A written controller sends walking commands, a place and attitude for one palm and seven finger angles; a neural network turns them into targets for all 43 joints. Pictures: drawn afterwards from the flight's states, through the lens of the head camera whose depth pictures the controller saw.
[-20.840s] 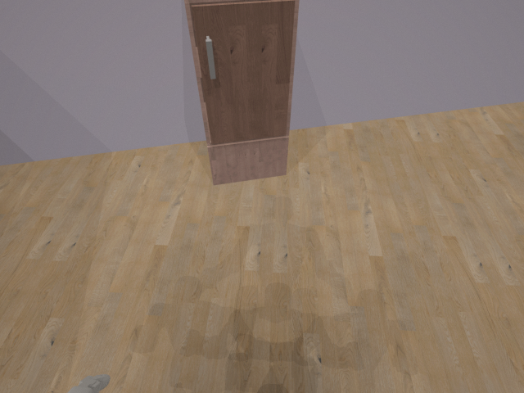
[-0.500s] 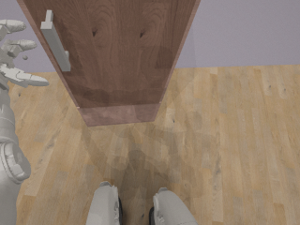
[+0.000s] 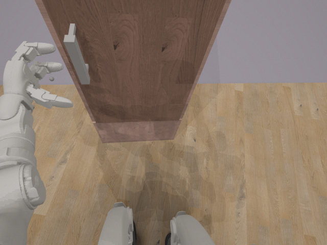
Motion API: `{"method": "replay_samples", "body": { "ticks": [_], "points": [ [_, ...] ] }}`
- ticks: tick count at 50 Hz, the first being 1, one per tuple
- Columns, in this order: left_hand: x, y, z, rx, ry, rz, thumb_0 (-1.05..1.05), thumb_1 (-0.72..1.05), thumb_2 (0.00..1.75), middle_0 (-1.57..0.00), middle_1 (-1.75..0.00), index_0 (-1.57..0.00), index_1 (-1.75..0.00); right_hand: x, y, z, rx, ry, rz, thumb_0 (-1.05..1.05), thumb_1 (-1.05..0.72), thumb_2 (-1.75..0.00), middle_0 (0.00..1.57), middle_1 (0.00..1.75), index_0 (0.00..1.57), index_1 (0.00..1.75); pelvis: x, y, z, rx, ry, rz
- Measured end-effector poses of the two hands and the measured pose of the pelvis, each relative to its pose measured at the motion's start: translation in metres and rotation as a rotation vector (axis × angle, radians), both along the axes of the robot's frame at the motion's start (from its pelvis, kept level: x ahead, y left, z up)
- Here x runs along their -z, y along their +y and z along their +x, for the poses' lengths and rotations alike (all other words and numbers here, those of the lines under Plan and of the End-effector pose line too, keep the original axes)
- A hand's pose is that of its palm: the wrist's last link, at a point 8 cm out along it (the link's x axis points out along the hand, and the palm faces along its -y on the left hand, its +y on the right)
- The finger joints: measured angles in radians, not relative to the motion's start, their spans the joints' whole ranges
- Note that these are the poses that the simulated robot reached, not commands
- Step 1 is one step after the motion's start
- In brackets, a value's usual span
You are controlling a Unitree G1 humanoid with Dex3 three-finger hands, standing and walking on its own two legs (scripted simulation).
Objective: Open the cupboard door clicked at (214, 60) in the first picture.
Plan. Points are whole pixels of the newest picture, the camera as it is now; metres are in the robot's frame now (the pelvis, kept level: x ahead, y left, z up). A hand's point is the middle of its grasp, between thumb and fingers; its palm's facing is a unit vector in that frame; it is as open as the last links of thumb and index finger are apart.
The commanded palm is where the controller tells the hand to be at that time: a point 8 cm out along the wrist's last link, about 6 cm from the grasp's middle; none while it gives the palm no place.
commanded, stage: move the hooked fingers beside the handle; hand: left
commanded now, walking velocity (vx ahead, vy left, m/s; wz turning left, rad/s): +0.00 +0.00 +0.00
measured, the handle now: (79, 56) +0.56 +0.19 +0.06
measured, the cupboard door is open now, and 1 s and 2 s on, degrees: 0 0 0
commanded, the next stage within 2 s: slide the fingers in behind the handle in 0.30 s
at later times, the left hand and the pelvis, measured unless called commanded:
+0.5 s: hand (47, 73) +0.50 +0.25 +0.07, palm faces +0.06 -1.00 -0.02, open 14.0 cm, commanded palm +0.48 +0.28 +0.06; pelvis +0.00 +0.00 -0.01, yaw -1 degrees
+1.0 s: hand (62, 75) +0.50 +0.22 +0.06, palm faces +0.06 -1.00 +0.00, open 14.0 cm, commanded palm +0.48 +0.25 +0.06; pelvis +0.00 +0.00 +0.00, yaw +0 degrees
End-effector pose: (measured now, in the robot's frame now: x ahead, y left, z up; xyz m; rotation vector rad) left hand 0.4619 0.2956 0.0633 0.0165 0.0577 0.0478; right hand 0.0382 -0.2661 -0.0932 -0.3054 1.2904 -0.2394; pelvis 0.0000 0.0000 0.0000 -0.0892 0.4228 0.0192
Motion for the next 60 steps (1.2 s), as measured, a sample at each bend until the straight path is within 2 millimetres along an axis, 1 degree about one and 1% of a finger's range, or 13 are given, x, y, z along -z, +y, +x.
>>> {"method": "replay_samples", "body": {
  "ticks": [3, 6, 9, 15, 18, 22, 30, 37, 42, 49, 55, 60],
  "points": [
    [0.000, -0.001, 0.001, -0.027, -0.041, 0.004, -0.01, -0.50, 0.30, -0.30, -1.20, -0.30, -1.20, 0.002, -0.002, -0.001, -0.001, -0.004, -0.004, 0.00, -0.90, -0.90, 0.21, 0.30, 0.20, 0.30, 0.003, -0.001, -0.002, 0.006, 0.004, 0.001],
    [-0.006, 0.003, 0.002, -0.052, -0.089, 0.015, -0.01, -0.50, 0.30, -0.30, -1.20, -0.30, -1.20, 0.005, -0.004, -0.006, 0.006, 0.004, -0.005, 0.00, -0.90, -0.90, 0.21, 0.30, 0.20, 0.30, 0.005, -0.003, -0.003, 0.010, 0.005, 0.002],
    [-0.011, 0.007, 0.003, -0.050, -0.087, 0.031, -0.01, -0.50, 0.30, -0.30, -1.20, -0.30, -1.20, 0.007, -0.004, -0.012, 0.020, 0.021, 0.001, 0.00, -0.90, -0.90, 0.21, 0.30, 0.20, 0.30, 0.006, -0.004, -0.003, 0.010, 0.004, 0.001],
    [-0.003, 0.011, 0.003, -0.018, 0.000, 0.025, -0.01, -0.50, 0.30, -0.30, -1.20, -0.30, -1.20, 0.009, -0.004, -0.025, 0.032, 0.062, 0.006, 0.00, -0.90, -0.90, 0.21, 0.30, 0.20, 0.30, 0.006, -0.006, -0.004, 0.005, 0.007, -0.001],
    [0.000, 0.012, 0.005, -0.022, -0.020, 0.004, -0.01, -0.50, 0.30, -0.30, -1.20, -0.30, -1.20, 0.009, -0.005, -0.030, 0.036, 0.075, -0.004, 0.00, -0.90, -0.90, 0.21, 0.30, 0.20, 0.30, 0.008, -0.006, -0.004, 0.009, 0.016, -0.003],
    [-0.004, 0.010, 0.008, -0.025, -0.080, 0.005, -0.01, -0.50, 0.30, -0.30, -1.20, -0.30, -1.20, 0.008, -0.007, -0.033, 0.045, 0.082, -0.017, 0.00, -0.90, -0.90, 0.21, 0.30, 0.20, 0.30, 0.010, -0.006, -0.003, 0.011, 0.024, -0.006],
    [0.001, 0.001, 0.011, -0.001, -0.017, 0.002, -0.01, -0.50, 0.30, -0.30, -1.20, -0.29, -1.20, 0.005, -0.004, -0.029, 0.049, 0.075, -0.006, 0.00, -0.90, -0.90, 0.21, 0.30, 0.20, 0.30, 0.006, -0.002, -0.001, 0.009, 0.019, -0.006],
    [0.001, -0.002, 0.015, -0.028, -0.047, -0.011, -0.01, -0.50, 0.30, -0.30, -1.20, -0.30, -1.20, 0.005, 0.001, -0.020, 0.039, 0.050, -0.002, 0.00, -0.90, -0.90, 0.21, 0.30, 0.20, 0.30, 0.006, -0.001, 0.001, 0.012, 0.021, -0.005],
    [-0.001, -0.007, 0.014, -0.011, -0.060, 0.009, -0.01, -0.50, 0.30, -0.30, -1.20, -0.29, -1.20, 0.006, 0.005, -0.017, 0.038, 0.052, 0.012, 0.00, -0.90, -0.90, 0.21, 0.30, 0.20, 0.30, 0.005, 0.001, 0.003, 0.010, 0.018, -0.005],
    [0.006, -0.018, 0.012, -0.005, -0.024, -0.016, -0.01, -0.50, 0.30, -0.30, -1.20, -0.30, -1.20, 0.006, 0.009, -0.014, 0.030, 0.051, 0.027, 0.00, -0.90, -0.90, 0.21, 0.30, 0.20, 0.30, 0.002, 0.003, 0.003, 0.005, 0.012, -0.002],
    [0.002, -0.031, 0.017, -0.009, -0.064, 0.000, -0.01, -0.50, 0.30, -0.30, -1.20, -0.29, -1.20, 0.007, 0.008, -0.015, 0.026, 0.051, 0.026, 0.00, -0.90, -0.90, 0.21, 0.30, 0.20, 0.30, 0.003, 0.002, 0.003, 0.002, 0.014, -0.002],
    [0.003, -0.041, 0.021, -0.003, -0.046, 0.005, -0.01, -0.50, 0.30, -0.30, -1.20, -0.30, -1.20, 0.008, 0.007, -0.018, 0.035, 0.058, 0.032, 0.00, -0.90, -0.90, 0.21, 0.30, 0.20, 0.30, 0.003, 0.001, 0.003, 0.004, 0.015, 0.002]
  ]
}}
